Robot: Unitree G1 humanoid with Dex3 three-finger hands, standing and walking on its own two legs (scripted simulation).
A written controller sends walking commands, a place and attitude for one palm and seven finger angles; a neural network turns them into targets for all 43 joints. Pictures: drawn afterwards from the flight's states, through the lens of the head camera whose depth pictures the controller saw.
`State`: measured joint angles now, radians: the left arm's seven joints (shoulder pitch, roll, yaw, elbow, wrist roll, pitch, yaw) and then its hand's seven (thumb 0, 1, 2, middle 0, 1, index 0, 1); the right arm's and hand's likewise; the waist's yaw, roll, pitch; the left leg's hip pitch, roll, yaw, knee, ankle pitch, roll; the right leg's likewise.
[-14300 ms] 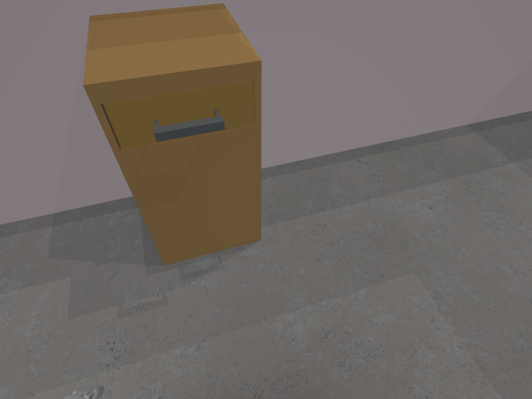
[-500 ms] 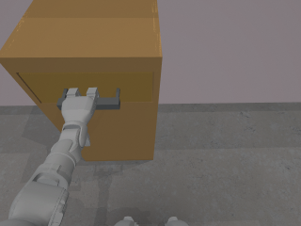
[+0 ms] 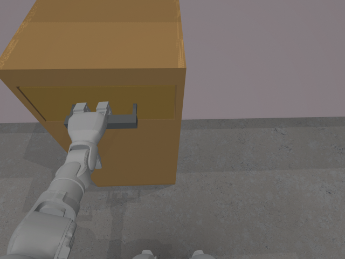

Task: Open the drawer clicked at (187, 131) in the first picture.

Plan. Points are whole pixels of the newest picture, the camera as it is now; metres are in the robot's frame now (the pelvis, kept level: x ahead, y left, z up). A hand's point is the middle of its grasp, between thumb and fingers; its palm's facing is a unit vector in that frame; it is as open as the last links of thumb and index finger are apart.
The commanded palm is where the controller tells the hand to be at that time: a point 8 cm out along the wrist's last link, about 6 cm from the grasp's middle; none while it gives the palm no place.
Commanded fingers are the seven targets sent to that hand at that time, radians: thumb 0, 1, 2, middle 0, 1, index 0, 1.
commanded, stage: close the thumb around the handle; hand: left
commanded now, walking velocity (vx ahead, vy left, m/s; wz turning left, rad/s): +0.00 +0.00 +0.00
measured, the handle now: (103, 114) +0.48 +0.19 +0.00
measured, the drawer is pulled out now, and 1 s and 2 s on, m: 0.00 0.01 0.12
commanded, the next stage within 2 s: pull the drawer open in 0.62 s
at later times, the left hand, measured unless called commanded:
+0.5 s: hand (97, 135) +0.43 +0.20 -0.02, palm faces -0.03 -0.03 -1.00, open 6.1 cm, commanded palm +0.40 +0.20 +0.04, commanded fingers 0.00 0.90 0.90 -0.40 -1.35 -0.40 -1.35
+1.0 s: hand (96, 139) +0.41 +0.20 -0.02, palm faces -0.03 -0.06 -1.00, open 6.0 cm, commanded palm +0.37 +0.19 +0.04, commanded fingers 0.00 0.90 0.90 -0.40 -1.35 -0.40 -1.35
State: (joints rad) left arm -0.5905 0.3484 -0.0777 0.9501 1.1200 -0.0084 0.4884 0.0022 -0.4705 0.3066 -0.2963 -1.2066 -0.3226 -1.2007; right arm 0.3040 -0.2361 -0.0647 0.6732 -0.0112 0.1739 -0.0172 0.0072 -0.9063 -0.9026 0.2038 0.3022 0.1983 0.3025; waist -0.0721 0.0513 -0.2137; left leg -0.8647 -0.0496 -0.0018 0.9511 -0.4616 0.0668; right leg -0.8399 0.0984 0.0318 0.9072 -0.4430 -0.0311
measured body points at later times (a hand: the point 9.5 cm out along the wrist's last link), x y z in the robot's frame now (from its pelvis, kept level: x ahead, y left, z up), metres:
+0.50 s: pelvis +0.00 +0.00 +0.00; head +0.09 +0.00 +0.44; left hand +0.42 +0.20 +0.04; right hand +0.06 -0.26 -0.13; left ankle -0.02 +0.08 -0.68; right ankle -0.02 -0.11 -0.68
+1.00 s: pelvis +0.01 +0.00 +0.01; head +0.09 +0.00 +0.45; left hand +0.41 +0.20 +0.04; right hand +0.07 -0.27 -0.12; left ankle -0.02 +0.08 -0.68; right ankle -0.02 -0.11 -0.68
